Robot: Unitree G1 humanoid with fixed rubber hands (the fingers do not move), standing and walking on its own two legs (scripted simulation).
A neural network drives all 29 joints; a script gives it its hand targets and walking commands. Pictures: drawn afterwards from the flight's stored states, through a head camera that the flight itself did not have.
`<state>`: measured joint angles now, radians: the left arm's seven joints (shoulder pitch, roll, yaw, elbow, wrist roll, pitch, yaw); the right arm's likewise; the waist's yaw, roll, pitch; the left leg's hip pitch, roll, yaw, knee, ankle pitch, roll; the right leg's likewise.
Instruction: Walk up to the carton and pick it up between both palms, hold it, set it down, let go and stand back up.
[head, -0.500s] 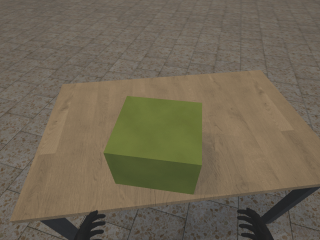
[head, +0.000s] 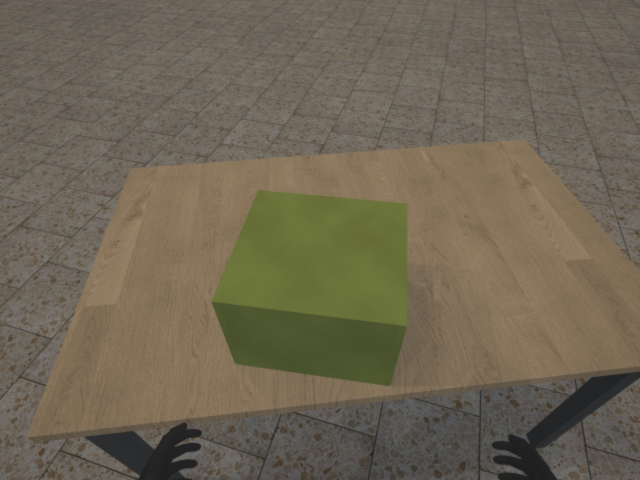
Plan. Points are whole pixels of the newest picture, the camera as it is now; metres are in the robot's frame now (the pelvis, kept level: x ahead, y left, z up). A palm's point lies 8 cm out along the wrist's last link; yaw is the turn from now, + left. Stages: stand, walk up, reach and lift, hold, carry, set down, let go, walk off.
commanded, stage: stand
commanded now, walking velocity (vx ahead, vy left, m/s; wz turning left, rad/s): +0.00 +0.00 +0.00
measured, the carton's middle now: (321, 283) +0.47 +0.03 -0.07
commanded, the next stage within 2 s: none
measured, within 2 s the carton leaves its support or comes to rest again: neither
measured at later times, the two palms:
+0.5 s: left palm out of the picture +0.06 +0.28 -0.10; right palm out of the picture +0.08 -0.24 -0.10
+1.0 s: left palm out of the picture +0.02 +0.28 -0.11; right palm out of the picture +0.05 -0.25 -0.11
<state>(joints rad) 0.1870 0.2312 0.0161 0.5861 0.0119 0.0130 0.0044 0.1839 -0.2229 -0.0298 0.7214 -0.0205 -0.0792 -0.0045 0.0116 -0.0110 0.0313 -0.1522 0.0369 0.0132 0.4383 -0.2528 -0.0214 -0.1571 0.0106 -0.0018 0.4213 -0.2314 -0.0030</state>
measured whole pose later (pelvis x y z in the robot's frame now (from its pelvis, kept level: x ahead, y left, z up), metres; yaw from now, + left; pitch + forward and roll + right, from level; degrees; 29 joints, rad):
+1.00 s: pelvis -0.04 +0.01 -0.01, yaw +2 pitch -3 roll +0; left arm 0.37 0.28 -0.01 0.69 0.02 -0.02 0.00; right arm 0.30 -0.29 0.00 0.72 -0.02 -0.01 0.01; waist 0.01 0.01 0.02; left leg -0.26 0.00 -0.02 0.53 -0.23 0.00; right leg -0.25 -0.02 -0.01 0.52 -0.23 0.02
